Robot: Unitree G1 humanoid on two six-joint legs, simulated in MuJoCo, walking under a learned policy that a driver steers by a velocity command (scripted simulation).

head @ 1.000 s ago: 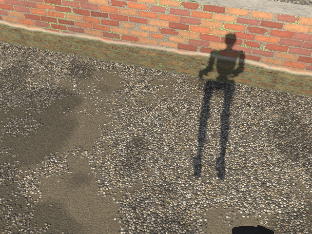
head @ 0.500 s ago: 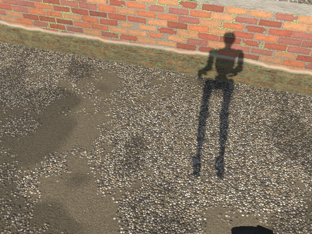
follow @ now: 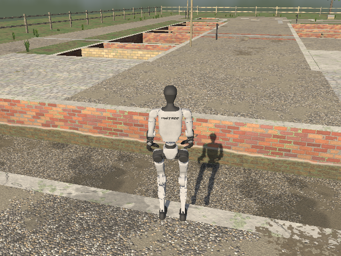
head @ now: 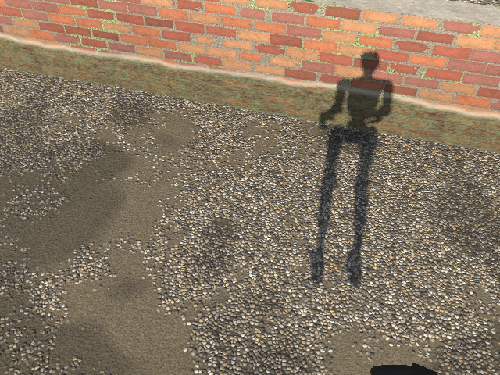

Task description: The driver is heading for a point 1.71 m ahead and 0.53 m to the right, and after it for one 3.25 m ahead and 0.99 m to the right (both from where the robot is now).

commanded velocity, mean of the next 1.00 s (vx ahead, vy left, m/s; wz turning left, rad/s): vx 0.50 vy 0.00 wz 0.00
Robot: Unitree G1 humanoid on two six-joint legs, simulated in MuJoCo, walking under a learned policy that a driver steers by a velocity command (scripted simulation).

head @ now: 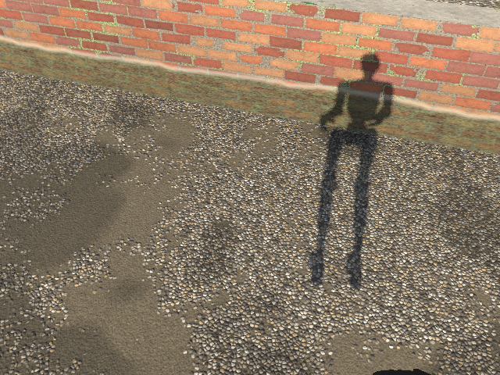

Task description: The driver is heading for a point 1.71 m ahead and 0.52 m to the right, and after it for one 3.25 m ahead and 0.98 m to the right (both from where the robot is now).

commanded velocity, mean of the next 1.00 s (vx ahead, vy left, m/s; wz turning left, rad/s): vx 0.22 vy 0.00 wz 0.00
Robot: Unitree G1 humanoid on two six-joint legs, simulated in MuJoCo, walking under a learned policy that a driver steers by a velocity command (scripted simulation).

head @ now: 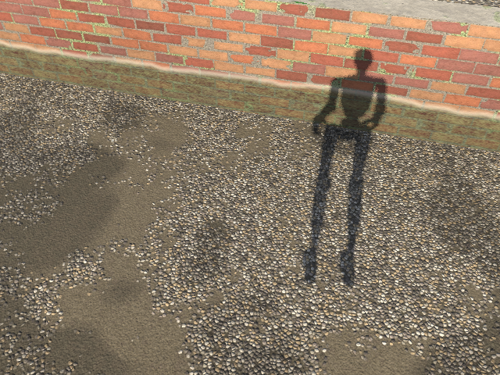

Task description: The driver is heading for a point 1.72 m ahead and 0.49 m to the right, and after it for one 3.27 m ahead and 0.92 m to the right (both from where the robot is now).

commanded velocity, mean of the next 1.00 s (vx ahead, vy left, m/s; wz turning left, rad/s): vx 0.13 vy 0.00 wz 0.00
